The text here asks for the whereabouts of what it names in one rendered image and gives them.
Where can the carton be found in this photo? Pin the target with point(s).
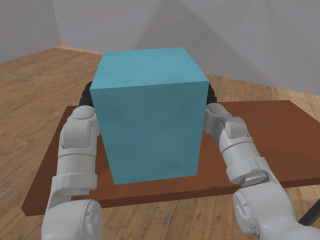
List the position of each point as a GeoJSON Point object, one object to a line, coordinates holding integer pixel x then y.
{"type": "Point", "coordinates": [150, 106]}

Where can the right robot forearm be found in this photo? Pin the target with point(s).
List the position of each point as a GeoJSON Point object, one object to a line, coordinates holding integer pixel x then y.
{"type": "Point", "coordinates": [244, 164]}

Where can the left robot hand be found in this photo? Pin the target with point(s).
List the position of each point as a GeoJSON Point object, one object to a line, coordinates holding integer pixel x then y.
{"type": "Point", "coordinates": [86, 99]}

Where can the robot left upper arm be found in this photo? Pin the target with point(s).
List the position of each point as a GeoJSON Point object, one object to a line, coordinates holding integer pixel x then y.
{"type": "Point", "coordinates": [74, 220]}

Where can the robot right upper arm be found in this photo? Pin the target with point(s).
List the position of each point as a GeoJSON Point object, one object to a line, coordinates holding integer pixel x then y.
{"type": "Point", "coordinates": [265, 211]}

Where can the left robot forearm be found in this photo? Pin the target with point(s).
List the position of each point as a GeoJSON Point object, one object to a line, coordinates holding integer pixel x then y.
{"type": "Point", "coordinates": [77, 154]}

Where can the table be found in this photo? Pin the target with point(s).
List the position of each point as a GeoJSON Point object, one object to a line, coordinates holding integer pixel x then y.
{"type": "Point", "coordinates": [284, 134]}

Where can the right robot hand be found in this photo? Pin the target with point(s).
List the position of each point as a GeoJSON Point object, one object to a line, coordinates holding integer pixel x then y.
{"type": "Point", "coordinates": [211, 96]}

